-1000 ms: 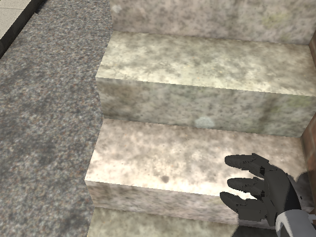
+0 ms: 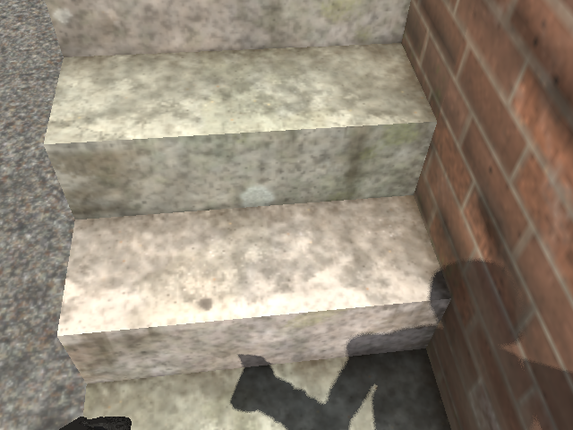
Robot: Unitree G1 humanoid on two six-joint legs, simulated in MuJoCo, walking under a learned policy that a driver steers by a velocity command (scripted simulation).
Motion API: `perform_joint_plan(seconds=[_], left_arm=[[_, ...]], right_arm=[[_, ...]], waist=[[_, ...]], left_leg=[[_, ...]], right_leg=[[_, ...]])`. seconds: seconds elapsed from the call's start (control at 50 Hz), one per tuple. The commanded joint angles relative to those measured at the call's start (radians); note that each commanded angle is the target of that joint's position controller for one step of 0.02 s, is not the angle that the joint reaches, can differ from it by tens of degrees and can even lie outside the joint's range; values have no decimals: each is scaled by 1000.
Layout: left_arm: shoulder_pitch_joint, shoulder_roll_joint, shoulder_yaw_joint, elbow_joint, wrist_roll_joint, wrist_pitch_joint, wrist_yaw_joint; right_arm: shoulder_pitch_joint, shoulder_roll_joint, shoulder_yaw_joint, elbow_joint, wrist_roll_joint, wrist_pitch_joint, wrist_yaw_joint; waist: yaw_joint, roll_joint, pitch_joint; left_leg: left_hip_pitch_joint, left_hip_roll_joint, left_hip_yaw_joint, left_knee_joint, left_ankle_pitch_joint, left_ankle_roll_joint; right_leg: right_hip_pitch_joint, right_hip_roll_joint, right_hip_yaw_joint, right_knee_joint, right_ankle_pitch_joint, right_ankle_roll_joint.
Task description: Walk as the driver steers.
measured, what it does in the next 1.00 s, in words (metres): goes down, turning left: right foot 0.20 m lower, then left foot 0.19 m higher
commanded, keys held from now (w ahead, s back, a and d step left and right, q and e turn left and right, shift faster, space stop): w+q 0.28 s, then w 0.72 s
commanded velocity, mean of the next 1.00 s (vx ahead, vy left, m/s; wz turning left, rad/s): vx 0.30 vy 0.00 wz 0.28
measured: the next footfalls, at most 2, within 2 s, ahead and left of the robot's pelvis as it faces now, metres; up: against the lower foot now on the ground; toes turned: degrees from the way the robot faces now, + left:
right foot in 0.46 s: -0.13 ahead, -0.22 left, -0.20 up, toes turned +6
left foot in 0.90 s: +0.04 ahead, +0.22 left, +0.00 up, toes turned +25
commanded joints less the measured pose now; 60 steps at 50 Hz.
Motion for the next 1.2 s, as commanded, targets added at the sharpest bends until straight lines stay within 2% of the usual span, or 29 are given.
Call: perform_joint_plan(seconds=[0.02,0.28,0.34,0.38,0.4,0.42,0.44,0.46,0.48,0.5,0.52,0.54,0.56,0.62,0.66,0.72,0.82,0.86,0.88,0.9,0.92,0.94,0.96,0.98,1.0,1.04,1.08,1.12,1.2], left_arm=[[-85,61,12,-102,10,-1,-6],[-71,41,-9,-152,-30,-9,-27],[55,44,-32,-90,-57,-29,-47],[203,17,-36,-2,-74,-21,-15],[161,30,-24,18,-77,-22,1],[112,17,-27,47,-43,-54,-44],[100,74,-12,62,-17,-72,-40],[-1,55,-42,30,-10,-85,-53],[14,56,-56,31,-10,-102,-62],[140,109,-31,44,-28,-122,-57],[121,291,55,53,-69,-145,-16],[91,244,31,76,-77,-141,-11],[164,204,13,104,-75,-133,-12],[276,181,7,165,-60,-136,-9],[292,167,14,179,-59,-165,-27],[331,72,-10,227,-67,-182,-31],[488,108,21,331,-48,-212,-23],[472,104,24,336,-33,-202,-20],[272,182,37,238,-49,-205,-31],[377,209,29,286,-55,-204,-51],[323,246,25,286,-84,-225,-74],[361,248,29,263,-122,-235,-103],[275,197,12,219,-126,-251,-130],[220,126,7,213,-119,-258,-146],[208,28,-10,180,-121,-235,-128],[62,-57,-40,79,-87,-201,-94],[-3,-8,-24,41,-90,-165,-72],[-49,17,-11,12,-80,-103,-54],[131,115,44,74,-52,-46,22]], right_arm=[[50,-129,-35,-68,23,-66,-1],[-45,-120,-29,-101,12,-52,-22],[-91,-116,-25,-99,-4,22,-8],[-99,-86,-27,-70,-12,48,10],[-40,-15,-22,14,-10,33,27],[-58,44,-9,21,-33,-9,51],[-91,107,8,-4,-16,-26,60],[-14,120,34,-6,30,-10,53],[41,126,51,-17,-5,-28,45],[25,85,52,-33,-32,-41,38],[-131,41,55,-169,-28,-10,12],[-235,-49,31,-161,-31,4,10],[-262,-82,9,-128,-35,-1,23],[-311,-30,12,-121,-4,-12,71],[-284,15,19,-97,-29,4,84],[-199,20,6,-65,-30,12,66],[-414,36,33,-250,-39,37,67],[-484,44,43,-275,-12,58,97],[-432,22,70,-268,50,50,114],[-232,6,35,-199,66,54,101],[50,-3,13,-101,64,35,98],[160,-69,-10,-50,36,5,86],[273,-187,-57,-15,52,12,66],[230,-184,-62,0,45,7,67],[150,-135,-47,15,2,-23,43],[-3,-46,-17,64,-6,-44,20],[-66,34,3,81,-32,-82,24],[-132,21,0,103,-30,-134,17],[-156,-68,0,114,-40,-210,41]], waist=[[-16,127,-78],[29,179,-98],[83,267,-146],[115,109,-166],[128,-129,-132],[109,-118,-71],[72,-43,-65],[-39,29,-11],[-99,124,60],[-79,109,66],[-72,-280,123],[-14,-259,172],[45,-127,226],[86,-59,275],[73,-102,220],[57,-116,161],[98,-148,98],[103,-161,94],[56,-120,65],[27,-120,-112],[-143,-148,-263],[-181,88,-479],[-225,384,-629],[-181,273,-565],[-68,202,-442],[38,271,-276],[50,218,-190],[94,193,-65],[195,0,12]], left_leg=[[196,275,-578,-246,-236,218],[-100,140,-557,-140,-206,187],[-61,65,-437,-119,-174,122],[-233,-43,-270,189,-306,21],[-237,-220,-90,789,-295,-15],[-519,-298,-149,1251,-319,-16],[-770,-277,-236,1567,-262,-39],[-828,-246,-251,1495,-272,-48],[-846,-187,-247,1484,-124,-72],[-903,-137,-182,1457,-96,-91],[-1060,78,-206,1442,-6,-90],[-1080,90,-224,1447,20,-117],[-1054,75,-264,1390,135,-122],[-992,67,-276,1269,52,-101],[-998,49,-245,1364,10,-76],[-947,40,-186,1378,9,-51],[-1007,209,-37,1102,-272,-15],[-795,227,41,809,-239,8],[-336,177,96,355,-457,64],[32,-11,318,403,-455,85],[357,-48,220,388,-228,129],[655,82,-109,225,-305,169],[746,312,-512,-108,-489,180],[605,366,-599,-296,-316,147],[645,399,-438,-177,63,85],[427,332,-246,-125,181,23],[211,347,-217,-165,156,30],[79,375,-220,-249,86,16],[-10,390,-86,-490,244,67]], right_leg=[[-186,-5,77,89,14,-26],[133,23,94,-226,4,-36],[307,-19,64,-819,-100,-107],[653,-65,0,-1216,172,-146],[580,-149,4,-1349,351,-155],[546,-129,-84,-1219,369,-119],[595,-217,40,-1060,296,-81],[520,-241,43,-1084,273,-51],[436,-276,71,-1083,277,5],[521,-368,105,-1194,266,1],[488,-644,536,-1450,-290,-195],[431,-537,541,-1525,-643,-218],[452,-499,483,-1500,-485,-211],[507,-410,272,-1460,-135,-232],[590,-362,208,-1419,-51,-236],[618,-321,103,-1387,27,-250],[866,-334,72,-1395,366,-244],[787,-330,-11,-1523,445,-234],[471,-316,-106,-1607,484,-220],[481,-324,-114,-1407,1150,-279],[370,-315,-149,-1102,1646,-256],[154,-227,-91,-779,1238,-190],[75,-48,-91,-382,539,-111],[60,29,55,-56,127,-83],[-138,8,118,196,78,-82],[-280,-2,84,375,-92,-89],[-306,39,100,556,-181,-101],[-403,35,290,650,-267,-123],[-325,118,54,744,-260,-71]])
Velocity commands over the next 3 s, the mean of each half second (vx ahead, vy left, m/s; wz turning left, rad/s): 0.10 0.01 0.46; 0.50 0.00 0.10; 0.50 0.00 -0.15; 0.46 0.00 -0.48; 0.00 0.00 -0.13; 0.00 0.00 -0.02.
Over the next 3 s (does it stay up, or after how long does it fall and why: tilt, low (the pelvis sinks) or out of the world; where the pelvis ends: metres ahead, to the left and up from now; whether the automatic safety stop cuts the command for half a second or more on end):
stays up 0.14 0.07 0.03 its command is cut before an obstacle after 1.9 s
